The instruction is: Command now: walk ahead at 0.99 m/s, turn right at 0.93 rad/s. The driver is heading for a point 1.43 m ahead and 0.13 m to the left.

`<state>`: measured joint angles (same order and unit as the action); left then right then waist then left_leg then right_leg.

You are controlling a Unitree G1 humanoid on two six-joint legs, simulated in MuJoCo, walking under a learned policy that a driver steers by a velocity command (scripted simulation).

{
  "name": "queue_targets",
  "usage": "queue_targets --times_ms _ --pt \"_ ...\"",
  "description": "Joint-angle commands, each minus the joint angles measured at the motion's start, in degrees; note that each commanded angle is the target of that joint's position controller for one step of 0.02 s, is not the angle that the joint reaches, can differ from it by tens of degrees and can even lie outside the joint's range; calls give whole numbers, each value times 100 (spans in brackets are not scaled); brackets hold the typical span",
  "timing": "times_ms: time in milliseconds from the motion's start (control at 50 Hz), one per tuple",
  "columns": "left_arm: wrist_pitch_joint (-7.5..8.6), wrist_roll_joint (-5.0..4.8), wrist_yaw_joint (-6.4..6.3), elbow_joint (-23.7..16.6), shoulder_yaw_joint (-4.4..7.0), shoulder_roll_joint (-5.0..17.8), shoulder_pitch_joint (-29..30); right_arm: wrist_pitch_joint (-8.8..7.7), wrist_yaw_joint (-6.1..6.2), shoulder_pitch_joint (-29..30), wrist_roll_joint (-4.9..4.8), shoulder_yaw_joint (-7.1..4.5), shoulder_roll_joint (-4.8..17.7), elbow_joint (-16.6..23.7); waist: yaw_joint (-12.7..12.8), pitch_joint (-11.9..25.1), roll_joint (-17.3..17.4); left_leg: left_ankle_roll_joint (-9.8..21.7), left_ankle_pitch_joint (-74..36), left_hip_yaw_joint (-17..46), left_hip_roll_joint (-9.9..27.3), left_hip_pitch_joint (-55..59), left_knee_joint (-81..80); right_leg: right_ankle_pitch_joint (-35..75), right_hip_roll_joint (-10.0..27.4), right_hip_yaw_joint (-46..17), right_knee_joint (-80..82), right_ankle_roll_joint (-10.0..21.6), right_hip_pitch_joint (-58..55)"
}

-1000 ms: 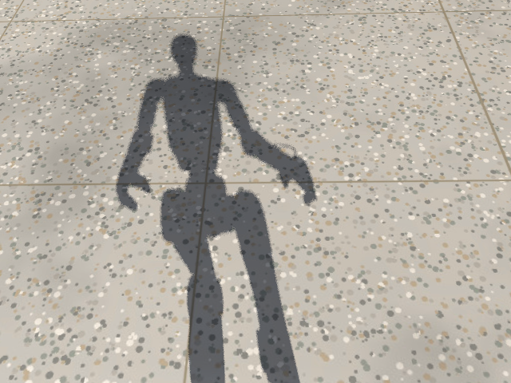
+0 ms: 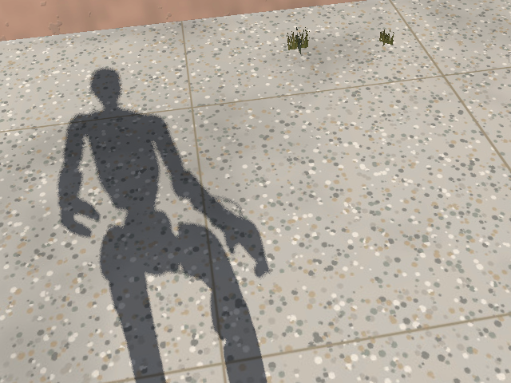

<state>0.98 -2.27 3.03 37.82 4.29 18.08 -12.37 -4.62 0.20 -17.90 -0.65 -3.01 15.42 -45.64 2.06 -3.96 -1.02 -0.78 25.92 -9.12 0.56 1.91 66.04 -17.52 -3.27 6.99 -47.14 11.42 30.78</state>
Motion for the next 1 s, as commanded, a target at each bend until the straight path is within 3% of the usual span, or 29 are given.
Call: queue_targets --times_ms 20,40,60,80,120,200,260,320,380,420,440,460,480,500,540,560,620,700,760,820,840,860,880,900,920,940,960,980,1000 --pt "226 224 -7 -84 174 588 -1570 -696 -160 958 -184 61 609 1492 308 1147 -735 566 178 1861 -442 -5138 2981 -2145 1655 -5777 3418 1444 -4422" --pt "354 203 30 -89 167 577 -1344 -696 -138 1161 -231 9 685 1580 -45 530 333 625 -334 1840 -229 -4997 2152 -2447 1680 -5734 3710 1173 -3506" --pt "446 173 43 -166 162 597 -952 -613 -80 1033 -91 24 580 1455 -352 269 991 510 -654 1920 27 -4552 1606 -2131 1512 -5398 3601 1018 -2681" --pt "481 178 -18 -249 184 706 -611 -524 -53 876 20 6 556 1402 -559 110 917 321 -843 2002 140 -4174 1217 -1645 1218 -4959 3510 1002 -1999" --pt "478 159 -157 -301 130 555 -407 -350 15 817 73 -62 718 1333 -635 -56 701 1 -987 1919 343 -3744 389 -896 786 -4046 3622 887 -1292" --pt "421 104 -424 69 -20 156 -825 -245 1 1896 219 180 109 1590 100 -259 92 -325 -3303 1053 468 -3205 -1988 913 230 -2027 3489 389 -762" --pt "471 92 -331 334 -5 335 -1325 -287 -63 2518 21 185 110 1701 687 -265 -214 -204 -4135 775 302 -2995 -3207 750 579 -1915 3754 231 -1372" --pt "424 152 -288 685 -30 333 -1648 -336 -222 2912 -150 83 328 1815 840 -423 -273 184 -3717 712 236 -3966 -3866 1730 1066 -1737 3670 89 -3107" --pt "356 359 -338 755 18 643 -1334 -356 -347 2193 -228 -105 687 1713 200 231 -588 638 -2851 395 -282 -3550 -3676 5576 1314 -1210 2793 -228 -4253" --pt "280 585 -367 593 76 876 -743 -204 -285 283 -312 -316 1119 1263 -908 1277 -912 883 -2457 336 -491 -1771 -3192 7851 1350 -943 846 -360 -4139" --pt "276 593 -421 381 89 947 -169 -87 -223 -1230 -263 -366 1260 877 -1694 1792 -369 997 -2454 904 -163 252 -3111 7029 1160 -743 -1146 -529 -2674" --pt "387 496 -318 199 -155 -73 -1048 -118 -259 -1413 -103 -375 1488 704 -825 2278 1925 2051 -188 3886 940 2480 -3368 555 -28 -1030 -3597 -1040 181" --pt "624 167 -223 136 -256 198 -967 -138 -268 -1413 -20 -333 1077 694 -944 2547 1953 2298 1319 6103 1409 2956 -4864 -777 -254 -1594 -3998 -964 1183" --pt "775 -12 -183 -47 -194 515 -352 -147 -220 -1069 90 -302 865 784 -977 1640 1180 2024 1327 5740 1365 2388 -5070 -341 146 -1813 -3743 -766 1618" --pt "931 207 -227 -272 -243 370 538 -194 -305 -595 86 -253 765 818 -598 549 -421 1825 -376 4696 871 545 -5259 -35 371 -1646 -2706 -676 1144" --pt "921 274 -238 -300 -233 318 409 -219 -301 -394 90 -224 726 845 -293 457 -267 1898 -948 4344 666 91 -5322 73 472 -1705 -2346 -749 894" --pt "787 371 -284 -330 -215 309 323 -180 -231 -364 -136 -166 592 752 -59 104 -17 1914 -1814 3725 333 -716 -5459 67 617 -1494 -1443 -1109 768" --pt "820 424 -253 -901 -344 -71 1711 -88 -27 -600 -160 -189 726 534 -513 -390 279 1522 -2528 3089 -190 -2292 -5584 1832 264 -976 816 -1394 -147" --pt "860 295 -247 -1077 -231 38 2007 -53 -8 -989 -219 -221 763 276 -727 -108 480 1191 -2309 3345 -154 -2393 -5529 2930 -19 -1058 1689 -1389 -1310" --pt "884 96 -322 -1225 -32 431 2115 -16 34 -1032 -249 -240 696 124 -594 19 645 979 -3248 3588 -26 -1298 -4810 2439 -25 -1276 2290 -1298 -1489" --pt "910 73 -360 -1192 83 643 1742 23 39 -952 -211 -283 794 127 -332 341 736 877 -4315 3585 -33 -1012 -4199 2116 -83 -1187 2259 -1210 -1926" --pt "910 29 -402 -1085 183 804 831 78 18 -687 -117 -321 953 212 261 1001 849 726 -5067 3431 -106 -1001 -3122 2016 129 -1195 2113 -1054 -2911" --pt "805 -6 -489 -812 238 937 -803 124 -3 -311 106 -236 761 452 991 2138 871 602 -4619 3230 -127 -1762 -1397 1138 930 -1745 1310 -762 -4749" --pt "782 205 -401 -520 269 1341 -1435 93 -54 -1452 -89 80 -223 578 371 3377 -1792 325 91 2571 -933 -3923 985 -541 2824 -4904 1853 425 -7075" --pt "753 143 -303 -472 235 897 -1446 136 13 -1391 -338 142 233 613 475 3513 -2190 360 382 2238 -285 -4639 1783 -2715 2928 -6125 2525 350 -6975" --pt "666 140 -358 -537 163 465 -1085 160 51 -580 -302 21 680 688 674 2309 -1530 386 -113 1949 -28 -5057 1718 -2593 2468 -5088 2778 -23 -6090" --pt "588 218 -380 -420 126 403 -816 157 46 -41 -165 -17 812 793 613 1402 -532 379 -446 1704 155 -5027 1519 -1385 2234 -4128 2885 -215 -5057" --pt "544 317 -369 -266 116 390 -731 131 5 472 -22 -22 712 942 537 714 34 412 -585 1569 327 -4898 1312 -282 2023 -3428 3044 -285 -4135" --pt "561 403 -375 -171 75 314 -554 163 -53 420 -82 -29 550 1037 229 469 -134 425 -720 1623 555 -4648 1201 153 1951 -3009 3181 -249 -3500"
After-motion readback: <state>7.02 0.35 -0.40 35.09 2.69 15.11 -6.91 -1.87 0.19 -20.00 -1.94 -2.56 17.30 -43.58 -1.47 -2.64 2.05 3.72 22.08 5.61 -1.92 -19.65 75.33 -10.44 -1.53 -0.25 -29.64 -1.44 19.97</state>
